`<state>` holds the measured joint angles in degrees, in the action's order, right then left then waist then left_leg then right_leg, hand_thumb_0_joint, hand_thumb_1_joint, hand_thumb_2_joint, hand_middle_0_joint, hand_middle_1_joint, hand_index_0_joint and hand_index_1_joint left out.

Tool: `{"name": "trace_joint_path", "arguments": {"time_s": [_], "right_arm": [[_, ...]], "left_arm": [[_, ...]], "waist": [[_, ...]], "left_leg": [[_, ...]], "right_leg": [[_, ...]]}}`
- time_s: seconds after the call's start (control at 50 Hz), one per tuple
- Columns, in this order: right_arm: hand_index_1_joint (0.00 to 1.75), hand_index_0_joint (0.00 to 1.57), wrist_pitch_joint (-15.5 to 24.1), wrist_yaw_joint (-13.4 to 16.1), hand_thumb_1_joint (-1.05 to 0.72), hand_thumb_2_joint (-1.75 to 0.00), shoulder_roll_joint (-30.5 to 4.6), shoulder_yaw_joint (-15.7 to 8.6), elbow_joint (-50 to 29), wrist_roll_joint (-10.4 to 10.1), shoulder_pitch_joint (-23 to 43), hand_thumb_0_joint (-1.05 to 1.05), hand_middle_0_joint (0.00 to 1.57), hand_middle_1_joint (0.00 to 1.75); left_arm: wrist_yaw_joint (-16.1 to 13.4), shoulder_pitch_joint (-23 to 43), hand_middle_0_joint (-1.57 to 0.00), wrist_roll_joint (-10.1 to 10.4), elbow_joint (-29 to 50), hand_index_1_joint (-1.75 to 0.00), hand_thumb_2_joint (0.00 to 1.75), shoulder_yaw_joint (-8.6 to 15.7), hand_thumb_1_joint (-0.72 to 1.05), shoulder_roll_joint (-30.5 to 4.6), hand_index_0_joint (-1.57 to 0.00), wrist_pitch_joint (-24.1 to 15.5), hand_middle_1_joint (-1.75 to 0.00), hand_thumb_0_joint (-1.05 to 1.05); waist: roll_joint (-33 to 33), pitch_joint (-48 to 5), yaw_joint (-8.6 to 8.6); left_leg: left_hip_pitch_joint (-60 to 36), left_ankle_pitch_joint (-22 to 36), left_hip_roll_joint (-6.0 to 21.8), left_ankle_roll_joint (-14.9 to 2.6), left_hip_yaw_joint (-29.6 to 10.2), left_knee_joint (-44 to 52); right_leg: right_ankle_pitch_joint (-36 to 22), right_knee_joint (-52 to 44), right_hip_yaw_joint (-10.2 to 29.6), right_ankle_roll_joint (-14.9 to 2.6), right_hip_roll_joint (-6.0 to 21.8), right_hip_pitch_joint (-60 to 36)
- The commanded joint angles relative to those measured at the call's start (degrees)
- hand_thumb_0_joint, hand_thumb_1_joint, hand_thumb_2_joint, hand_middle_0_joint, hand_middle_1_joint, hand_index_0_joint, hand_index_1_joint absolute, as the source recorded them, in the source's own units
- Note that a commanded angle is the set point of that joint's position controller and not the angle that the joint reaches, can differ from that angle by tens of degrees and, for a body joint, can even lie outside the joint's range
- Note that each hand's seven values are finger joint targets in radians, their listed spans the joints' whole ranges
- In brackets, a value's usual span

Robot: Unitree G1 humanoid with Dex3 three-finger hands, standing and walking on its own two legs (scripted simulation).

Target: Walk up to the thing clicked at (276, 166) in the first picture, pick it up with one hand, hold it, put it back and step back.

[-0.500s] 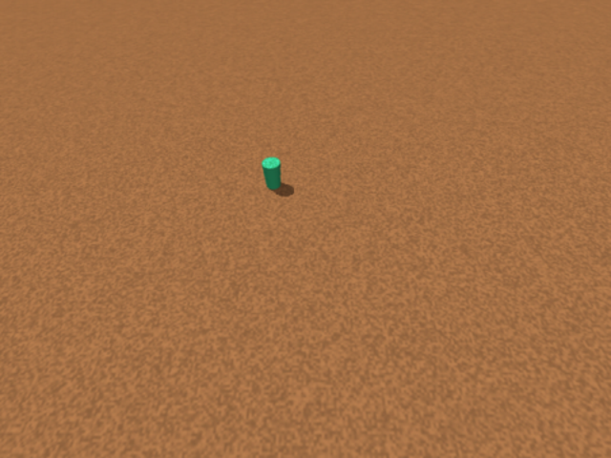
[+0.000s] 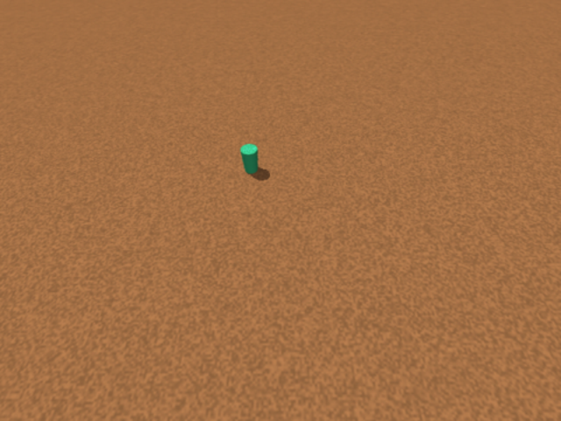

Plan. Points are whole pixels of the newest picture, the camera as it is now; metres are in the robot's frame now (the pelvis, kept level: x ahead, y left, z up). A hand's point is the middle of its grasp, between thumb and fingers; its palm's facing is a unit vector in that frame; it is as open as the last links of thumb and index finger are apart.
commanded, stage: stand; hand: left
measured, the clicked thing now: (250, 159) +1.50 +0.19 -0.71
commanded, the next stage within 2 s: walk up in 0.62 s
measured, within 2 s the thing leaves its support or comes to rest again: neither
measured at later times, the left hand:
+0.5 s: hand out of the picture +0.08 +0.25 -0.16, palm faces -0.03 -0.94 -0.34, open 7.4 cm
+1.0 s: hand out of the picture +0.16 +0.24 -0.13, palm faces +0.00 -0.90 -0.44, open 7.3 cm
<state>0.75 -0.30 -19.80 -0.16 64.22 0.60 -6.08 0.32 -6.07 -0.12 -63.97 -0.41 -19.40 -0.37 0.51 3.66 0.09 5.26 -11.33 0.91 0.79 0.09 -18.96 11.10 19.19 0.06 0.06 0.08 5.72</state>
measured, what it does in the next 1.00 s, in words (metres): walks ahead: right foot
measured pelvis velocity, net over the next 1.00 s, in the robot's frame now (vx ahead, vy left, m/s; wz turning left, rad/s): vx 0.09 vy -0.06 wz -0.01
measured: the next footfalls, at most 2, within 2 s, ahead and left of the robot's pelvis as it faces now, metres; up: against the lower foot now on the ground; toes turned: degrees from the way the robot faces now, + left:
right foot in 0.86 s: +0.12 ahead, -0.16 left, +0.00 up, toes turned -6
left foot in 1.32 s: +0.41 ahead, +0.05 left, +0.00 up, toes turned +5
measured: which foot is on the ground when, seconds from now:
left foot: down 0.00-0.90, up 0.92-1.00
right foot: down 0.00-0.70, up 0.72-0.84, down 0.86-1.00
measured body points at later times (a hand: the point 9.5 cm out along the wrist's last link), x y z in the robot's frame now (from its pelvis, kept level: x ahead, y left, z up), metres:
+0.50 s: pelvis +0.00 +0.00 +0.00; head +0.02 +0.00 +0.45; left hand +0.08 +0.30 -0.13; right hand +0.08 -0.30 -0.14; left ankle -0.01 +0.13 -0.75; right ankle -0.01 -0.12 -0.75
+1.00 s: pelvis +0.09 -0.06 -0.01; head +0.09 -0.09 +0.43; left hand +0.16 +0.28 -0.10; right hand +0.12 -0.39 -0.15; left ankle +0.03 +0.09 -0.68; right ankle +0.08 -0.16 -0.75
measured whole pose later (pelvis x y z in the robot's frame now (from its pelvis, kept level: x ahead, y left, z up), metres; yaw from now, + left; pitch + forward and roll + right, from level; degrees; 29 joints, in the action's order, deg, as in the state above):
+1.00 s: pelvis +0.09 -0.06 -0.01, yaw +0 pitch -3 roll +0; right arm 0.8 -3.2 -25.3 -5.2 59.1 1.5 -15.9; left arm 3.7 -14.4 -1.6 -55.0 4.7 -24.0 -4.7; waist 3.5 2.2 -0.8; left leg 17.5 -24.1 -0.1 -2.2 -4.5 -58.5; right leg 17.9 30.9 -5.5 -2.0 0.8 10.3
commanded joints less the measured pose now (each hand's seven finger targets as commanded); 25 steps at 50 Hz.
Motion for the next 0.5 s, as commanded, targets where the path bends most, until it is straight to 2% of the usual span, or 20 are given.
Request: {"name": "trace_joint_path", "arguments": {"time_s": [0.0,0.32,0.48], "right_arm": [[0.30,0.20,0.96,1.00,-0.90,-0.90,-12.14,-2.05,-3.68,-0.13,2.06,0.00,0.20,0.30],[0.30,0.20,0.99,0.89,-0.90,-0.90,-12.04,-1.91,-3.50,-0.10,1.76,0.00,0.20,0.30],[0.30,0.20,1.02,0.97,-0.90,-0.90,-12.14,-1.97,-3.42,-0.18,1.64,0.00,0.20,0.30]], "left_arm": [[-0.95,2.26,-0.20,-0.30,3.53,-0.30,0.90,2.49,0.90,-12.46,-0.20,-1.37,-0.30,0.00],[-0.86,2.24,-0.20,-0.12,3.31,-0.30,0.90,2.48,0.90,-12.48,-0.20,-1.34,-0.30,0.00],[-0.89,2.05,-0.20,-0.24,3.40,-0.30,0.90,2.51,0.90,-12.70,-0.20,-1.35,-0.30,0.00]], "waist": [[-0.78,-4.92,-0.11],[-0.86,-4.49,-0.15],[-0.68,-5.32,-0.29]], "left_leg": [[-0.39,9.81,6.44,-1.93,-4.81,2.35],[-0.32,9.21,6.50,-1.83,-4.87,3.00],[-0.77,10.27,6.68,-2.07,-4.83,2.75]], "right_leg": [[-11.05,-2.56,5.24,-1.58,7.10,-0.30],[-9.48,-2.91,5.36,-1.71,7.13,-0.42],[-11.33,-2.60,5.51,-1.80,7.40,-1.32]]}}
